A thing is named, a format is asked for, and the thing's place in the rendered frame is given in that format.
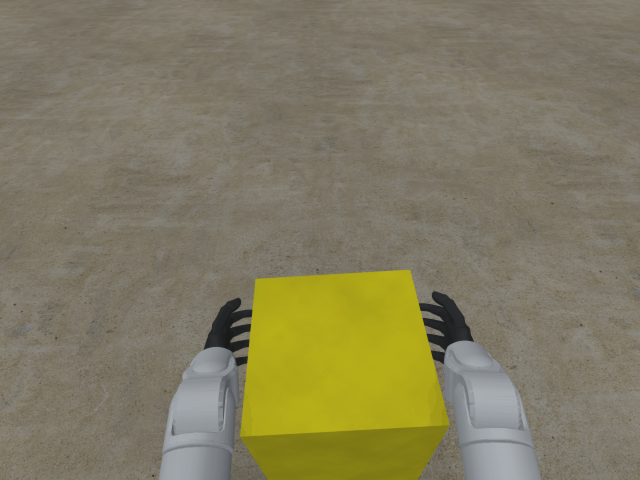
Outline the left robot forearm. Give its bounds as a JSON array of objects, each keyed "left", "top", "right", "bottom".
[{"left": 159, "top": 347, "right": 240, "bottom": 480}]

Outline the carton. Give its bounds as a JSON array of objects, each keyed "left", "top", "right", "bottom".
[{"left": 240, "top": 270, "right": 450, "bottom": 480}]

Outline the robot right hand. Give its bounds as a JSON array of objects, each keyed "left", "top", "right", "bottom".
[{"left": 419, "top": 291, "right": 474, "bottom": 364}]

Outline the right robot forearm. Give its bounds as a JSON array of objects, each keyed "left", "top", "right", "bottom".
[{"left": 444, "top": 341, "right": 542, "bottom": 480}]

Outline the robot left hand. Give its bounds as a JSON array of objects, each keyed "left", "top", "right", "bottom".
[{"left": 204, "top": 298, "right": 252, "bottom": 366}]

